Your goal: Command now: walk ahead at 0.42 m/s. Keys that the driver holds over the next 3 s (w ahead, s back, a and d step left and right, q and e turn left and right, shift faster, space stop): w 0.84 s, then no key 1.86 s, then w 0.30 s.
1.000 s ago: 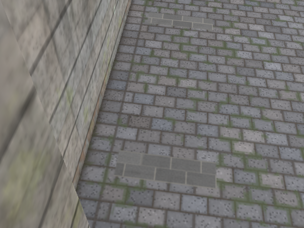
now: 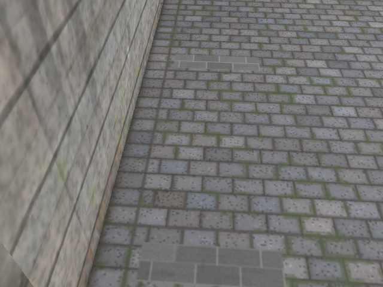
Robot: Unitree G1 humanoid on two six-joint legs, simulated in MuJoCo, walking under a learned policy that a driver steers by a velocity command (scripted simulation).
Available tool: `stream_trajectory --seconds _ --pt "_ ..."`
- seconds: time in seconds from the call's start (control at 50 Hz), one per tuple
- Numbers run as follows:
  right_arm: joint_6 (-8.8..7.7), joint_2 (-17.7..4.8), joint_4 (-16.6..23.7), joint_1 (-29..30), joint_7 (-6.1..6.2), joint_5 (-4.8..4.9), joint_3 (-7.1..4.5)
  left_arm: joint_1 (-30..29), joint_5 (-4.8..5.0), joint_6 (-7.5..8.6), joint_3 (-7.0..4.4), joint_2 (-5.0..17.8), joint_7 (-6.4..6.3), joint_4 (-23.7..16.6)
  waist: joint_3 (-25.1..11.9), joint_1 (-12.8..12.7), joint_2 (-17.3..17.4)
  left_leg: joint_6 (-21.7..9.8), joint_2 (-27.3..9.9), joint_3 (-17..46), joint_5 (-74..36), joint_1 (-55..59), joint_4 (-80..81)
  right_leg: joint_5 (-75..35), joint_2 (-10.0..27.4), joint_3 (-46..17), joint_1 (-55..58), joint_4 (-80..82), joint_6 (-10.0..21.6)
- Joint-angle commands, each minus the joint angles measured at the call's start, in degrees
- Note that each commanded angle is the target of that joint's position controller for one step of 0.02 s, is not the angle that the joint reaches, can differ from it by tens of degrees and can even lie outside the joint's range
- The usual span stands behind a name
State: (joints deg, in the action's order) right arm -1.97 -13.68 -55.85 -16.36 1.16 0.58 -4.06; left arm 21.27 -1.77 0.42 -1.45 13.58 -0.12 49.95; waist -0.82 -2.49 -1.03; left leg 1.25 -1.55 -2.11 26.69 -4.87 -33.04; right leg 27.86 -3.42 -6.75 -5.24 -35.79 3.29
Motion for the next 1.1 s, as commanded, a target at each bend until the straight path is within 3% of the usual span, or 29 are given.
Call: stream_trajectory --seconds 0.02,0.08,0.1,0.16,0.18,0.22,0.24,0.26,0.3,0.32,0.34,0.36,0.38,0.44,0.46,0.5,0.52,0.58,0.62,0.68,0.72,0.78,0.8,0.82,0.86,0.88,0.94,1.04,1.1 --pt "0.22 -8.14 -4.32 -15.83 -0.24 -0.41 -1.84 0.33 -1.08 0.92 -1.42 5.77 -0.63 -2.37 3.83 5.57 5.75 -7.52 -2.31 3.0 -34.32 8.15 -3.65 -28.97 1.25 1.18 -13.95 -8.61 3.21" --pt "-0.22 -12.22 -7.82 -25.47 -1.11 -0.45 -2.51 -11.38 -1.56 1.3 -1.6 5.51 -0.96 -6.28 10.61 11.42 12.62 -17.45 -16.78 23.71 -50.45 18.68 -1.4 15.39 -0.45 7.74 -48.08 -28.58 0.1" --pt "-0.81 -12.78 -8.3 -26.64 -1.12 -0.51 -2.75 -14.75 -1.71 1.4 -1.71 5.68 -0.89 -6.8 12.79 12.1 8.18 -19.5 -18.33 26.93 -51.1 17.84 -1.75 16.61 1.41 6.17 -53.35 -30.76 -0.12" --pt "-1.12 -9.79 -6.63 -17.38 -0.36 -2.06 -2.18 -8.59 -0.78 1.24 -1.58 3.42 0.34 -2.86 9.5 5.58 6.51 -16.92 -15.65 23.46 -24.26 -0.83 -4.42 -4.83 5.46 5.73 -39.68 -29.68 0.72" --pt "-2.05 -5.36 -4.8 -13.57 0.68 -1.69 -0.61 -13.36 -0.75 1.88 -2.98 6.68 0.99 -2.91 10.29 5.21 1.68 -14.43 -13.78 19.87 -10.07 -4.1 -12.98 -26.63 8.83 -0.92 -42.73 -19.68 1.34" --pt "-2.98 -0.77 -3.89 -5.85 1.61 1.15 0.72 -12.72 -0.7 1.3 0.09 -2.27 3.12 -2.71 5.3 0.92 0.44 -9.34 -4.84 5.45 -1.43 -32.67 -14.88 -61.45 4.22 8.43 -10.59 -9.16 0.13" --pt "-3.18 -3.05 -3.73 -5.21 1.52 0.91 0.01 -12.45 0.89 0.99 1.47 -5.83 4.05 -3.01 4.66 1.15 2.73 -8.58 -3.07 1.5 2.43 -40.6 -12.43 -63.42 1.0 11.72 3.24 -6.01 -1.73" --pt "-3.33 -5.17 -3.69 -6.2 1.15 0.04 -1.08 -12.74 1.73 0.68 1.92 -5.32 4.07 -2.84 5.33 2.53 3.23 -9.18 -3.56 1.2 2.9 -41.85 -15.06 -61.75 0.44 12.49 7.33 -3.83 -3.47" --pt "-2.55 -9.75 -2.36 -2.91 -0.83 0.0 -1.96 9.73 0.12 -0.96 -0.86 2.26 2.94 6.41 -4.29 -7.35 8.32 -8.88 -6.18 1.58 -11.72 -36.68 -36.87 -54.22 0.37 12.52 17.51 -12.94 -1.66" --pt "-2.27 -10.33 -2.17 -0.83 -1.61 -0.4 -2.49 18.22 -0.38 -1.3 -2.33 6.06 2.0 8.98 -5.89 -13.09 4.82 -8.52 -4.0 -2.21 -19.05 -37.17 -52.58 -50.07 1.94 14.39 23.86 -4.3 -0.95" --pt "-2.29 -7.9 -2.19 1.93 -1.36 -1.82 -2.59 24.37 -1.63 -0.14 -3.33 8.69 1.84 11.28 -2.24 -17.96 -5.56 -7.85 1.02 -2.36 6.24 -46.93 -78.39 -52.43 7.59 9.47 30.62 7.73 2.43" --pt "-0.98 -4.09 -1.42 -0.45 0.38 -2.93 -2.48 13.78 -0.12 1.64 -2.76 8.25 3.0 6.95 10.31 -12.69 -9.72 -10.4 7.01 -1.5 18.88 -40.12 -91.65 -51.05 12.55 1.52 7.94 25.74 2.68" --pt "-1.28 1.12 -0.67 -11.96 1.23 -1.04 -2.01 13.34 -1.54 3.74 -1.09 9.83 3.49 9.1 10.73 2.41 -11.34 -8.52 6.11 6.41 16.79 -57.82 -88.72 -92.81 18.62 -5.24 16.98 -2.35 0.89" --pt "-1.0 0.69 -8.46 -15.76 0.12 -3.45 -1.03 8.18 -0.93 4.65 0.07 3.11 3.25 8.75 4.09 5.08 4.22 -8.41 -0.09 7.08 -4.98 -58.05 -68.63 -53.13 16.15 -8.55 5.84 -0.28 4.81" --pt "-1.5 1.96 -6.54 -15.75 -0.1 -4.73 -0.26 13.42 -1.02 5.0 -1.38 8.66 2.54 10.37 1.62 4.4 -7.9 -6.48 -1.67 10.79 -4.29 -60.57 -67.78 -61.93 25.86 -19.95 5.39 -4.54 12.55" --pt "-1.04 -0.05 -1.92 1.13 -0.54 -5.02 0.49 5.54 -0.76 4.75 -1.03 7.81 0.61 9.64 11.67 5.32 -1.63 1.42 -5.52 9.02 -17.89 -46.92 -41.26 -38.65 24.37 -20.65 -19.04 7.09 14.65" --pt "-0.13 -0.13 -4.55 -0.29 -0.74 -4.53 0.4 5.38 -1.57 4.43 -1.49 8.69 0.43 10.64 11.27 5.28 -2.63 1.62 -3.74 6.03 -21.99 -42.1 -46.57 -34.26 20.83 -19.06 -22.07 5.04 13.85" --pt "-3.52 -2.33 0.32 10.94 -2.32 -3.61 0.28 2.35 1.24 6.27 -0.01 2.15 -1.14 10.05 11.86 4.12 2.66 -0.85 -3.49 3.98 -58.23 -32.9 -15.13 -7.4 12.1 -9.01 -27.51 -1.77 8.96" --pt "-3.48 0.48 0.54 13.42 -3.46 -2.15 1.29 1.98 1.0 5.92 -0.78 5.23 -0.85 9.5 11.27 1.36 -1.29 -2.58 -1.15 0.69 -56.04 -20.71 -8.35 -8.67 10.75 -5.7 -27.58 -1.54 8.75" --pt "-2.92 -2.36 2.95 16.9 -2.75 -0.04 0.86 8.05 -1.52 4.85 -1.0 4.21 -0.85 12.34 15.87 -2.91 -5.74 -3.17 -1.85 -0.96 -47.78 -25.44 2.08 -18.91 10.26 -3.83 -12.59 -8.94 9.48" --pt "-1.64 -5.6 0.9 8.35 -2.99 0.28 -0.36 6.67 -4.11 4.16 -1.12 3.34 -1.3 13.02 10.48 0.56 -5.78 -4.59 -6.81 1.72 -52.82 -17.76 11.61 -18.79 10.58 -3.35 -4.72 -19.8 9.56" --pt "-0.62 -8.82 -6.33 -12.22 -3.0 -3.74 -2.07 7.55 -1.9 3.99 -2.16 4.59 -0.95 13.87 3.92 8.58 5.42 -3.95 -1.56 -4.69 -45.82 9.04 20.07 -22.23 3.16 5.45 -10.96 -52.21 8.59" --pt "-1.25 -9.45 -8.12 -16.55 -3.43 -4.55 -2.07 6.25 -0.82 3.84 -2.82 2.15 -0.8 13.2 4.75 9.71 12.4 -5.56 -7.38 2.27 -57.53 18.71 11.13 18.7 -4.18 5.04 -28.01 -70.26 7.04" --pt "-2.14 -7.96 -8.34 -16.78 -4.12 -5.28 -1.12 12.05 1.09 4.01 -1.74 -1.96 -1.83 10.94 1.55 3.71 13.92 -6.02 -13.23 7.59 -72.28 27.19 -4.27 19.28 -1.27 1.62 -40.58 -71.68 7.16" --pt "-2.02 -9.2 -5.54 -16.82 -1.89 -3.3 -1.67 8.33 0.51 3.66 -0.61 -0.57 -1.49 9.22 -3.88 6.01 14.86 -17.72 -21.9 24.44 -30.34 25.89 6.4 10.17 1.66 5.74 -53.86 -71.67 4.7" --pt "-2.01 -6.32 -6.2 -14.34 -1.15 -2.55 -1.18 2.23 -1.49 3.35 -0.5 0.12 -0.66 8.12 -1.41 5.11 8.07 -18.14 -20.07 28.44 -10.1 17.0 14.09 6.74 3.69 6.72 -52.89 -70.87 3.84" --pt "-4.67 -0.12 -4.25 -8.9 0.56 -1.56 2.34 -2.85 -1.9 2.54 -0.25 -1.12 -0.06 6.86 7.97 -0.33 2.81 -16.08 -16.07 14.39 -48.55 -10.85 14.5 -14.46 7.87 3.33 -33.06 -37.92 -2.22" --pt "-4.45 -1.96 -2.8 -9.55 -0.33 1.4 3.27 -11.73 0.13 2.75 1.46 -2.59 0.22 1.92 3.34 -0.07 9.22 -7.98 -7.6 2.09 -69.78 -10.14 12.57 -27.78 1.01 11.45 -16.69 -12.07 -1.69" --pt "-3.47 -1.85 -3.24 -10.92 -0.94 0.49 3.75 -8.37 0.34 2.41 1.24 -1.33 -0.01 3.66 -0.25 -1.12 8.68 -7.39 -8.45 1.33 -76.66 -4.81 7.47 -25.25 -0.66 11.96 -10.69 -8.07 0.73"
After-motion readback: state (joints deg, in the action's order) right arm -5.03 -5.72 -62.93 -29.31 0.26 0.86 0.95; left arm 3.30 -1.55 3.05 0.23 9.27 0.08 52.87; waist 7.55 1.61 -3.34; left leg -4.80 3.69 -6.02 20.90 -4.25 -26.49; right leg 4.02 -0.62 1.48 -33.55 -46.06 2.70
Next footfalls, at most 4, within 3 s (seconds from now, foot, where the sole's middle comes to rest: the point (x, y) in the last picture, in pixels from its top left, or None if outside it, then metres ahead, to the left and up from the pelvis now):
0.34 right None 0.15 -0.10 -0.96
0.78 left None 0.52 0.12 -1.17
1.16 right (203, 284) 0.74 0.00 -1.17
1.48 left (162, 284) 0.73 0.19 -1.17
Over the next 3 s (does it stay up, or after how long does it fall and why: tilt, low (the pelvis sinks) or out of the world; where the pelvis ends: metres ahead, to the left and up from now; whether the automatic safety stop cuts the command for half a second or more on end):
stays up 0.77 0.06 -0.39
